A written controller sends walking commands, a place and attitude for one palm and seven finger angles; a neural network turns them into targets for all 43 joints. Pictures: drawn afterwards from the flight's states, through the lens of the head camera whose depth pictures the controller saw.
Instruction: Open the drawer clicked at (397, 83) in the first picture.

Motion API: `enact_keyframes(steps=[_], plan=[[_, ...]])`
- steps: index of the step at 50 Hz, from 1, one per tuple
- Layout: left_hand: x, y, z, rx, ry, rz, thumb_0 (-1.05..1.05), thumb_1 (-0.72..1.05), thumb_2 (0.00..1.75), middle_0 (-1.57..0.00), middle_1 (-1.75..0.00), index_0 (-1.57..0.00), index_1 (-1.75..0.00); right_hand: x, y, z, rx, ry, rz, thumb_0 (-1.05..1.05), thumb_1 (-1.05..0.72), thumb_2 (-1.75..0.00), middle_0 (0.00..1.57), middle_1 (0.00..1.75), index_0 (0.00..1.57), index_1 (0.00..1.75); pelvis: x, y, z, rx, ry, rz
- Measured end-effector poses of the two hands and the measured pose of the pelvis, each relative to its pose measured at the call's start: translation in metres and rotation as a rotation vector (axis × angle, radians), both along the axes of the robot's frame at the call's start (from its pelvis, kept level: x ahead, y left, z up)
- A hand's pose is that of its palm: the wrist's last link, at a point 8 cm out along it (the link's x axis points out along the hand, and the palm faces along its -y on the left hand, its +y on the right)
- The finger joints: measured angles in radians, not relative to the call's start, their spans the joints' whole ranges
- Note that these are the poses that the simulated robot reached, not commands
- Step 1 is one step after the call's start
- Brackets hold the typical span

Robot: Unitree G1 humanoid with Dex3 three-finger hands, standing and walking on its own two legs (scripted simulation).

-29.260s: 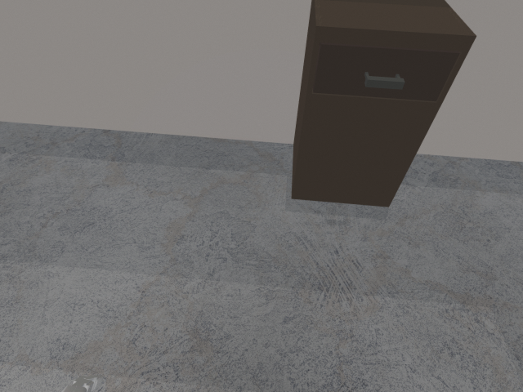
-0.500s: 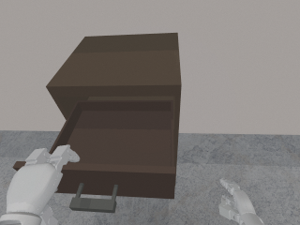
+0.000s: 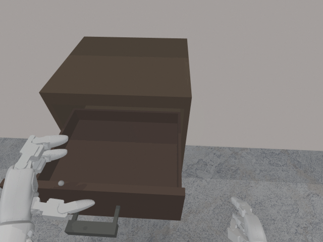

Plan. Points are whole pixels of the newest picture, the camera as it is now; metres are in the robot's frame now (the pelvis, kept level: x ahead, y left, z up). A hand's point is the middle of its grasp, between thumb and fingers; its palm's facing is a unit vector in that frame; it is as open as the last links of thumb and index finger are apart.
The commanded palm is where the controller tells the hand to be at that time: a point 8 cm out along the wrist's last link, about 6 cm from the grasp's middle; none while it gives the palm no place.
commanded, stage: draw the hand back to the body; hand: left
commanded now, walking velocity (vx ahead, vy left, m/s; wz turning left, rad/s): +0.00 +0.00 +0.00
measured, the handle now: (95, 218) +0.19 +0.20 -0.07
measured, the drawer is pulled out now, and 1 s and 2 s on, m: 0.30 0.30 0.30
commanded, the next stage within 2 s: step back with the hand held close in 0.68 s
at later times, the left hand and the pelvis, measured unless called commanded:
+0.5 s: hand (54, 174) +0.19 +0.22 +0.15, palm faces +0.38 -0.83 -0.41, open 8.5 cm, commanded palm +0.14 +0.27 +0.18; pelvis +0.01 -0.01 +0.00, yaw +0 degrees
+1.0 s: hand (54, 177) +0.18 +0.22 +0.16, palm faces +0.30 -0.81 -0.50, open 7.4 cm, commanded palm +0.12 +0.27 +0.18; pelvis -0.01 -0.01 +0.00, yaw +0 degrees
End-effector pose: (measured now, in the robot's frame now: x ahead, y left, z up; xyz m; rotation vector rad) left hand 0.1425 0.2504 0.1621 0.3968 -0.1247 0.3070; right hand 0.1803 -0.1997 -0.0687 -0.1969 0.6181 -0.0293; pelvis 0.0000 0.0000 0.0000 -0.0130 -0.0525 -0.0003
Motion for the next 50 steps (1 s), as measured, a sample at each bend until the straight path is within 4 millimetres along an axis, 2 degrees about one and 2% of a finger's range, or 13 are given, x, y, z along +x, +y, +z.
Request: enact_keyframes(steps=[14,22,30,40,46,50], plan=[[0.006,0.011,0.006,0.049,0.051,0.048,0.00,0.25,0.62,-0.25,-0.72,-0.26,-0.72,0.011,-0.024,-0.003,-0.020,0.036,-0.043,0.02,-0.91,-0.90,0.20,0.30,0.20,0.30,0.006,-0.006,0.003,0.005,0.015,0.000],[0.008,0.014,0.010,0.056,0.033,0.087,0.00,0.53,0.74,-0.23,-0.54,-0.24,-0.54,0.020,-0.028,-0.002,-0.012,0.031,-0.040,0.02,-0.91,-0.90,0.20,0.30,0.20,0.30,0.008,-0.012,0.004,0.008,0.012,0.003],[0.010,0.006,0.007,0.039,0.045,0.081,0.01,0.77,0.84,-0.22,-0.38,-0.22,-0.38,0.021,-0.030,-0.003,-0.002,0.035,-0.038,0.02,-0.91,-0.90,0.20,0.30,0.20,0.30,0.008,-0.016,0.004,0.009,0.011,0.002],[0.007,0.003,0.010,0.054,0.046,0.078,0.01,0.88,0.89,-0.21,-0.31,-0.21,-0.31,0.015,-0.036,-0.006,0.004,0.050,-0.050,0.02,-0.91,-0.90,0.20,0.30,0.20,0.30,0.007,-0.020,0.005,0.010,0.008,0.001],[0.008,0.009,0.026,0.141,0.003,0.048,0.01,0.89,0.89,-0.21,-0.30,-0.21,-0.31,0.007,-0.039,-0.007,-0.011,0.084,-0.060,0.02,-0.91,-0.89,0.20,0.30,0.20,0.30,-0.002,-0.019,0.003,-0.002,0.053,0.010],[0.005,0.007,0.020,0.149,0.046,0.005,0.01,0.89,0.89,-0.21,-0.30,-0.21,-0.30,-0.003,-0.043,-0.008,-0.023,0.108,-0.095,0.02,-0.91,-0.89,0.20,0.30,0.20,0.30,-0.009,-0.014,0.002,-0.003,0.078,0.002]])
